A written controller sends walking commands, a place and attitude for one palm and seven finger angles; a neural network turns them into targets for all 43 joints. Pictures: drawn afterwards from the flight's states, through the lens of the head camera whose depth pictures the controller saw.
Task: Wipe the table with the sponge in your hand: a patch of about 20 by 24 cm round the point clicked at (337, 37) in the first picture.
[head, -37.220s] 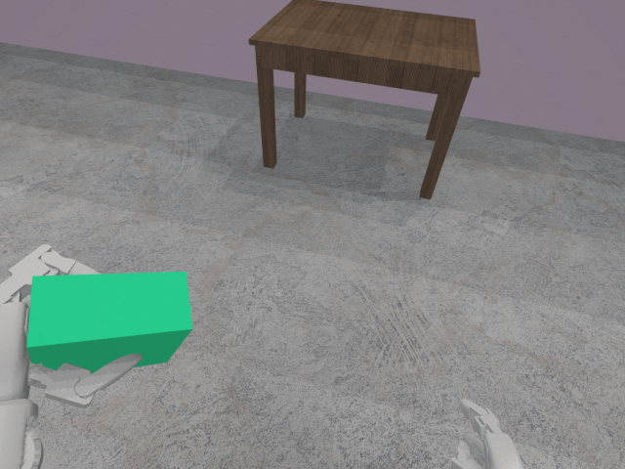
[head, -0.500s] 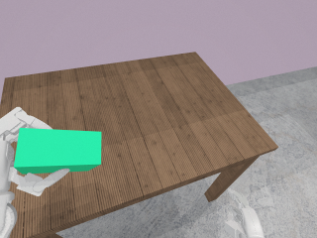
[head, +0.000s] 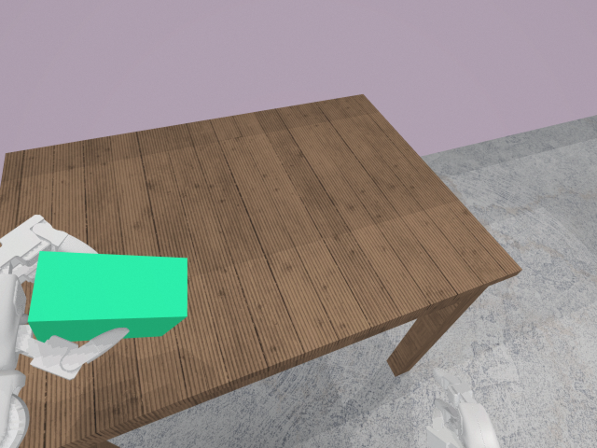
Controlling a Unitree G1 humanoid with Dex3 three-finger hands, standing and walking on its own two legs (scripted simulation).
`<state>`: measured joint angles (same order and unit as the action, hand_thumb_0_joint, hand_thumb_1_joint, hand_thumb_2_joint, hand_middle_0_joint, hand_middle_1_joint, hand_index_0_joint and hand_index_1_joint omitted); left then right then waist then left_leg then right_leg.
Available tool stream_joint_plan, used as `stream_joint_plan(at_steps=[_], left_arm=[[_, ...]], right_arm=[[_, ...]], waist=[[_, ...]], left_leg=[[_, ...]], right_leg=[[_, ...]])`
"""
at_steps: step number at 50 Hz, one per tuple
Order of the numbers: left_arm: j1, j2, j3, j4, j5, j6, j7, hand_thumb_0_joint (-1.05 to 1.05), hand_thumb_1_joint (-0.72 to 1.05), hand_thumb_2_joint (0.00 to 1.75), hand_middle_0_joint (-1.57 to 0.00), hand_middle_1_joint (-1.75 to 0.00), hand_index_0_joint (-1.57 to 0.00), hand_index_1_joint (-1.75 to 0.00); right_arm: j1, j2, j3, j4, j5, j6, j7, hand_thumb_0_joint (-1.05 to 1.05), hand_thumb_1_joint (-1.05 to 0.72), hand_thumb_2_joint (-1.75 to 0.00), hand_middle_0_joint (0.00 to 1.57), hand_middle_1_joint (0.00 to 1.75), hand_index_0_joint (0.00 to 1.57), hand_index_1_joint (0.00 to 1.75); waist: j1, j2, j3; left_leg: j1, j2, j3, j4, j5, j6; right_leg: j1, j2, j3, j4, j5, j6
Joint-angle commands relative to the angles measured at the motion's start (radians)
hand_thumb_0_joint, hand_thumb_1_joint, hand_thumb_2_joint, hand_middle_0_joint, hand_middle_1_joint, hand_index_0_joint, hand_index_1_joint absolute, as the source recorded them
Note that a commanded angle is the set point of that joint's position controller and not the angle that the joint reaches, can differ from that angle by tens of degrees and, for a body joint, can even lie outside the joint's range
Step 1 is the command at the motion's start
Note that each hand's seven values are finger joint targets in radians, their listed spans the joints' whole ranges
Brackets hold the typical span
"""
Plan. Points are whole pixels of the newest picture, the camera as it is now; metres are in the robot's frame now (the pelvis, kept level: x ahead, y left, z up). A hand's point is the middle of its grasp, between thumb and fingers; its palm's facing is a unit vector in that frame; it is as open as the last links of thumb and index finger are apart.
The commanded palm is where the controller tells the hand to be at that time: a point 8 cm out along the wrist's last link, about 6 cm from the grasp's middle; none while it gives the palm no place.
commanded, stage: look again from close up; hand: left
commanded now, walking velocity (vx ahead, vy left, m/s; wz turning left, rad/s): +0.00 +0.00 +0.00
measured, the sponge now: (133, 301) +0.24 +0.20 +0.12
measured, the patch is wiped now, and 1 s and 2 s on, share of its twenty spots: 0.00 0.00 0.00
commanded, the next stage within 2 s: turn the palm down, sponge in hand in 0.08 s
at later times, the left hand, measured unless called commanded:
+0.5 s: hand (100, 315) +0.21 +0.22 +0.13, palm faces +0.25 -0.77 -0.59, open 10.2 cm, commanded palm +0.17 +0.27 +0.17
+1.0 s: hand (114, 313) +0.22 +0.21 +0.13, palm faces +0.25 -0.49 -0.83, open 10.2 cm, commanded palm +0.18 +0.24 +0.16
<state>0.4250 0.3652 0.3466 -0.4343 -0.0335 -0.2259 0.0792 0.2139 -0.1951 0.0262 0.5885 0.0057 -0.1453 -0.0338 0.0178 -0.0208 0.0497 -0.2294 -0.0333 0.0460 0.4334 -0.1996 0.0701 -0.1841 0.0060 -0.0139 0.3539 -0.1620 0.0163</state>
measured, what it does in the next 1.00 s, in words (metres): shifts its weight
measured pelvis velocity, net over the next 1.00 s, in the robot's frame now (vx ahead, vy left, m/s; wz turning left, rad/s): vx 0.00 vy -0.08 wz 0.03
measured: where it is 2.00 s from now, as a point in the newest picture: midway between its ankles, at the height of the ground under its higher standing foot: outside the picture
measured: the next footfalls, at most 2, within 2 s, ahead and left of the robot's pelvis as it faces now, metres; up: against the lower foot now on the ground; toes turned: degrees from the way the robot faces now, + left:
none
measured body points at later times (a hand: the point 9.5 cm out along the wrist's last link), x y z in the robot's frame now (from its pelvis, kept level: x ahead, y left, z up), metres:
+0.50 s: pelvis -0.01 -0.03 -0.01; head -0.01 -0.04 +0.44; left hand +0.19 +0.26 +0.16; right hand +0.20 -0.24 -0.08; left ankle +0.02 +0.07 -0.74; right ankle +0.01 -0.13 -0.74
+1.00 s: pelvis +0.00 -0.08 -0.02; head +0.01 -0.11 +0.43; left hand +0.20 +0.24 +0.17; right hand +0.20 -0.31 -0.11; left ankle +0.02 +0.07 -0.74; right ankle +0.01 -0.13 -0.74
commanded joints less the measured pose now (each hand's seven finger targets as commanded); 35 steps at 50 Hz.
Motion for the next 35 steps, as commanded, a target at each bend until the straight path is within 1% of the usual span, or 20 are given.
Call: stream_joint_plan(at_steps=[1,4,8,9,10,11,12,13,14,16,18,19,22,23,24,25,27,29,30,35], left_arm=[[-0.063,0.168,0.115,-0.24,-0.021,-0.074,0.026,0.0,0.1,1.3,-1.2,-1.6,-1.2,-1.6],[-0.063,0.19,0.139,-0.262,-0.017,-0.071,0.033,0.0,0.1,1.3,-1.2,-1.6,-1.2,-1.6],[-0.043,0.167,0.12,-0.229,-0.023,-0.068,0.026,0.0,0.1,1.3,-1.2,-1.6,-1.2,-1.6],[-1.048,0.932,0.431,-0.659,0.019,-0.218,0.03,0.0,0.1,1.3,-1.2,-1.6,-1.2,-1.6],[-0.669,0.479,0.324,-0.084,0.139,0.007,-0.014,0.0,0.1,1.3,-1.2,-1.6,-1.2,-1.6],[-0.452,0.267,0.112,-0.007,0.023,0.081,-0.035,0.0,0.1,1.3,-1.2,-1.6,-1.2,-1.6],[-0.395,0.22,0.137,-0.084,-0.029,0.129,-0.072,0.0,0.1,1.3,-1.2,-1.6,-1.2,-1.6],[-0.321,0.238,0.128,-0.061,-0.061,0.2,-0.096,0.0,0.1,1.3,-1.2,-1.6,-1.2,-1.6],[-0.275,0.14,0.023,-0.036,-0.059,0.27,-0.117,0.0,0.1,1.3,-1.2,-1.6,-1.2,-1.6],[-0.234,0.176,-0.015,-0.063,0.02,0.328,-0.127,0.0,0.1,1.3,-1.2,-1.6,-1.2,-1.6],[-0.213,0.239,0.02,-0.107,0.09,0.325,-0.116,0.0,0.1,1.3,-1.2,-1.6,-1.2,-1.6],[-0.236,0.322,0.096,-0.165,0.101,0.306,-0.099,0.0,0.1,1.3,-1.2,-1.6,-1.2,-1.6],[-0.281,0.335,0.171,-0.188,0.104,0.182,-0.046,0.0,0.1,1.3,-1.2,-1.6,-1.2,-1.6],[-0.289,0.372,0.207,-0.197,0.105,0.142,-0.024,0.0,0.1,1.3,-1.2,-1.6,-1.2,-1.6],[-0.371,0.459,0.261,-0.234,0.122,0.113,0.0,0.0,0.1,1.3,-1.2,-1.6,-1.2,-1.6],[-0.409,0.405,0.211,-0.209,0.141,0.096,0.015,0.0,0.1,1.3,-1.2,-1.6,-1.2,-1.6],[-0.388,0.365,0.164,-0.1,0.164,0.101,0.028,0.0,0.1,1.3,-1.2,-1.6,-1.2,-1.6],[-0.442,0.41,0.15,-0.048,0.185,0.139,0.011,0.0,0.1,1.3,-1.2,-1.6,-1.2,-1.6],[-0.45,0.382,0.1,-0.028,0.196,0.164,-0.006,0.0,0.1,1.3,-1.2,-1.6,-1.2,-1.6],[-0.43,0.399,0.043,-0.012,0.245,0.238,-0.086,0.0,0.1,1.3,-1.2,-1.6,-1.2,-1.6]], right_arm=[[-0.102,-0.133,-0.055,-0.165,0.005,-0.058,-0.016,0.0,-0.9,-0.9,0.2,0.3,0.2,0.3],[-0.109,-0.136,-0.057,-0.161,0.008,-0.058,-0.019,0.0,-0.9,-0.9,0.2,0.3,0.2,0.3],[-0.093,-0.139,-0.061,-0.162,0.005,-0.053,-0.021,0.0,-0.9,-0.9,0.2,0.3,0.2,0.3],[0.032,-0.214,0.085,-0.27,0.101,-0.021,-0.08,0.0,-0.9,-0.9,0.2,0.3,0.2,0.3],[-0.103,-0.138,-0.066,-0.094,-0.045,-0.047,-0.06,0.0,-0.9,-0.9,0.2,0.3,0.2,0.3],[-0.105,-0.178,-0.056,-0.144,-0.027,-0.062,-0.003,0.0,-0.9,-0.9,0.2,0.3,0.2,0.3],[-0.101,-0.219,-0.077,-0.123,-0.021,-0.067,-0.004,0.0,-0.9,-0.9,0.2,0.3,0.2,0.3],[-0.121,-0.215,-0.067,-0.118,-0.004,-0.06,-0.011,0.0,-0.9,-0.9,0.2,0.3,0.2,0.3],[-0.169,-0.185,-0.034,-0.121,0.022,-0.053,0.009,0.0,-0.9,-0.9,0.2,0.3,0.2,0.3],[-0.174,-0.204,-0.034,-0.133,0.023,-0.032,0.016,0.0,-0.9,-0.9,0.2,0.3,0.2,0.3],[-0.191,-0.196,-0.032,-0.16,0.017,-0.007,0.012,0.0,-0.9,-0.9,0.2,0.3,0.2,0.3],[-0.209,-0.19,-0.027,-0.166,0.02,0.0,0.009,0.0,-0.9,-0.9,0.2,0.3,0.2,0.3],[-0.215,-0.165,-0.032,-0.16,-0.015,0.001,-0.014,0.0,-0.9,-0.9,0.2,0.3,0.2,0.3],[-0.216,-0.163,-0.035,-0.153,-0.024,0.0,-0.022,0.0,-0.9,-0.9,0.2,0.3,0.2,0.3],[-0.216,-0.159,-0.033,-0.14,-0.021,-0.001,-0.026,0.0,-0.9,-0.9,0.2,0.3,0.2,0.3],[-0.223,-0.141,-0.028,-0.143,-0.03,-0.004,-0.026,0.0,-0.9,-0.9,0.2,0.3,0.2,0.3],[-0.202,-0.149,-0.033,-0.113,-0.027,-0.003,-0.034,0.0,-0.9,-0.9,0.2,0.3,0.2,0.3],[-0.2,-0.159,-0.031,-0.107,-0.015,0.002,-0.046,0.0,-0.9,-0.9,0.2,0.3,0.2,0.3],[-0.21,-0.157,-0.028,-0.116,-0.015,0.004,-0.053,0.0,-0.9,-0.9,0.2,0.3,0.2,0.3],[-0.224,-0.162,-0.025,-0.14,-0.002,0.014,-0.084,0.0,-0.9,-0.9,0.2,0.3,0.2,0.3]], waist=[[0.005,0.083,-0.157],[0.004,0.1,-0.16],[0.004,0.066,-0.163],[-0.059,0.42,-0.216],[0.043,0.3,-0.28],[0.026,0.229,-0.258],[0.06,0.182,-0.329],[0.075,0.179,-0.299],[0.057,0.142,-0.224],[0.051,0.077,-0.112],[0.046,0.032,-0.103],[0.053,0.052,-0.132],[0.042,-0.008,-0.187],[0.046,0.018,-0.205],[0.047,0.081,-0.208],[0.045,0.141,-0.229],[0.02,0.169,-0.177],[0.012,0.168,-0.161],[0.011,0.175,-0.17],[0.028,0.086,-0.183]], left_leg=[[0.007,0.109,-0.124,-0.117,0.046,-0.068],[0.01,0.107,-0.119,-0.113,0.052,-0.068],[0.009,0.109,-0.12,-0.106,0.05,-0.059],[-0.272,0.132,-0.189,-0.109,-0.153,-0.016],[0.109,0.099,-0.116,-0.052,0.068,-0.122],[0.189,0.091,-0.15,-0.046,0.28,-0.152],[0.267,0.097,-0.127,-0.01,0.333,-0.131],[0.246,0.085,-0.113,-0.001,0.338,-0.122],[0.206,0.092,-0.109,-0.016,0.247,-0.119],[0.087,0.082,-0.112,-0.05,0.123,-0.106],[0.045,0.068,-0.101,-0.053,0.025,-0.082],[0.049,0.063,-0.091,-0.049,-0.013,-0.074],[0.041,0.05,-0.088,0.004,-0.024,-0.065],[0.035,0.044,-0.081,0.02,-0.042,-0.059],[0.036,0.041,-0.075,0.025,-0.078,-0.056],[0.037,0.031,-0.071,0.04,-0.073,-0.057],[0.012,0.027,-0.066,0.065,-0.113,-0.053],[-0.011,0.02,-0.053,0.068,-0.159,-0.046],[-0.013,0.017,-0.048,0.073,-0.143,-0.044],[-0.003,0.015,-0.032,0.108,-0.04,-0.034]], right_leg=[[0.079,-0.044,0.057,-0.027,0.1,-0.03],[0.076,-0.043,0.064,-0.024,0.11,-0.033],[0.079,-0.048,0.069,-0.035,0.119,-0.032],[0.234,0.031,0.038,0.222,-0.044,0.028],[-0.024,0.028,-0.011,0.21,-0.04,-0.065],[-0.139,0.034,-0.061,0.164,-0.048,-0.069],[-0.13,0.024,-0.052,0.134,0.025,-0.056],[-0.096,0.014,-0.062,0.126,0.072,-0.053],[-0.116,0.03,-0.071,0.126,0.041,-0.048],[-0.105,0.026,-0.084,0.123,0.054,-0.05],[-0.092,0.031,-0.069,0.117,0.008,-0.052],[-0.082,0.04,-0.055,0.113,-0.015,-0.052],[-0.124,0.042,-0.057,0.136,-0.073,-0.041],[-0.132,0.039,-0.047,0.137,-0.097,-0.038],[-0.146,0.042,-0.03,0.133,-0.125,-0.04],[-0.143,0.035,-0.028,0.14,-0.131,-0.045],[-0.192,0.024,-0.019,0.132,-0.158,-0.041],[-0.193,0.016,0.007,0.106,-0.202,-0.04],[-0.177,0.007,0.011,0.101,-0.2,-0.041],[-0.137,-0.01,0.057,0.064,-0.185,-0.035]])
